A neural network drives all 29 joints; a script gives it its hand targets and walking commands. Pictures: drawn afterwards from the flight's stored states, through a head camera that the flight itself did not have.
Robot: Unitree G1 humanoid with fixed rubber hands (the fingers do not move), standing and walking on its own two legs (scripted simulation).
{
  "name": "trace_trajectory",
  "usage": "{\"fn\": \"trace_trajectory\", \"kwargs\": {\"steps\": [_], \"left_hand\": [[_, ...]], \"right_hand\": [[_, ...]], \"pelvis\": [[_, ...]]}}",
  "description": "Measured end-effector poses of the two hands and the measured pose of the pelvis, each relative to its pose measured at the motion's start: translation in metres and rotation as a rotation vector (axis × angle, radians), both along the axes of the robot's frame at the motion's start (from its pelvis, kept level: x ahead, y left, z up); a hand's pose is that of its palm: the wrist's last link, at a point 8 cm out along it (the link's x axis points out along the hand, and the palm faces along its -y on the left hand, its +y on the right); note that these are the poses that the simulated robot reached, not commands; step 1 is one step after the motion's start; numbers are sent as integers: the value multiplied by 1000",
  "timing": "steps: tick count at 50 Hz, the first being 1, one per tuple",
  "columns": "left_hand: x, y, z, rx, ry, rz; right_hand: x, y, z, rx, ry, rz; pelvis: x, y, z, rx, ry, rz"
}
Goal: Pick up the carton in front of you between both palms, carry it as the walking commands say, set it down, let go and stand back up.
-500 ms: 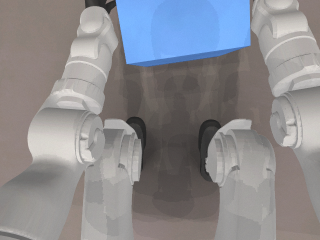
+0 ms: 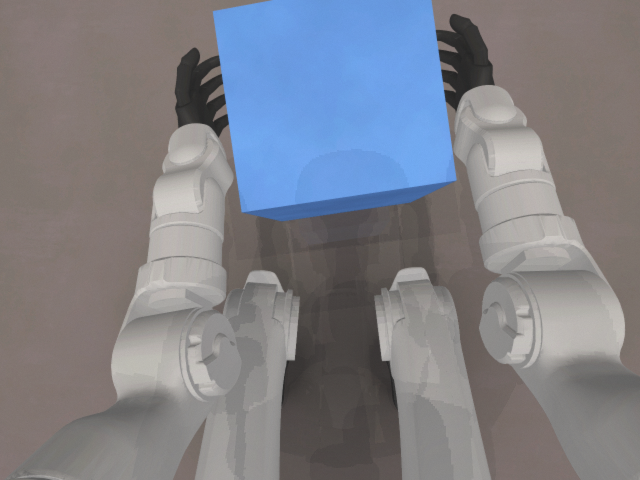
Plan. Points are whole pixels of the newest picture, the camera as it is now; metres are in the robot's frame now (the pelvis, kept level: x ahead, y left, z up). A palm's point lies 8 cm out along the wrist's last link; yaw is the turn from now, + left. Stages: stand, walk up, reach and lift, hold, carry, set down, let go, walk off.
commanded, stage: reach and lift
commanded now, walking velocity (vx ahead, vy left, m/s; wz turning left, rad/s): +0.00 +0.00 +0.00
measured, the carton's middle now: (335, 129) +0.51 -0.01 -0.15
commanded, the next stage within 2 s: none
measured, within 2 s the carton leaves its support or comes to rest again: neither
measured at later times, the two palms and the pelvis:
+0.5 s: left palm (114, 85) +0.47 +0.14 +0.08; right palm (542, 53) +0.48 -0.16 +0.07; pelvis +0.02 +0.00 +0.13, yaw -1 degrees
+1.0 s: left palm out of the picture +0.43 +0.15 +0.24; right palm out of the picture +0.43 -0.15 +0.23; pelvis +0.07 +0.01 +0.27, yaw -2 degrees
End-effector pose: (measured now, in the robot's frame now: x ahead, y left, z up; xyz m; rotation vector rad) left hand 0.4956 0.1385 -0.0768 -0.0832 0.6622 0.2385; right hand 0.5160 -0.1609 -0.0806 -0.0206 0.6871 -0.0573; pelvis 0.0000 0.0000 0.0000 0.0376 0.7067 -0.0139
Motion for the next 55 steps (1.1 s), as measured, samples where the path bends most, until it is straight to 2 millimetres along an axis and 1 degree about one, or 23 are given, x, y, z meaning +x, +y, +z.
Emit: {"fn": "trace_trajectory", "kwargs": {"steps": [3, 7, 17, 24, 34, 45, 55], "left_hand": [[-5, 1, 25, 4, 15, -10], [-9, 3, 53, 10, 19, -20], [-14, 4, 108, 16, 5, -38], [-23, 4, 148, 12, 0, -44], [-38, 6, 215, 9, 9, -52], [-55, 7, 286, 10, 10, -69], [-70, 8, 346, 12, 5, -85]], "right_hand": [[-7, 1, 25, -4, 15, -1], [-12, 2, 53, -10, 18, -4], [-25, 3, 105, -5, 4, -27], [-38, 3, 144, 6, 1, -46], [-56, 5, 212, 12, 11, -62], [-78, 6, 282, 17, 12, -83], [-96, 7, 343, 14, 7, -97]], "pelvis": [[-2, 1, 19, 1, 9, -4], [-3, 1, 41, -2, 22, -3], [6, 4, 87, -13, 33, 0], [18, 5, 120, -18, 1, -2], [39, 4, 178, -24, -89, -4], [63, 5, 242, -31, -213, -8], [85, 6, 295, -37, -350, -11]]}}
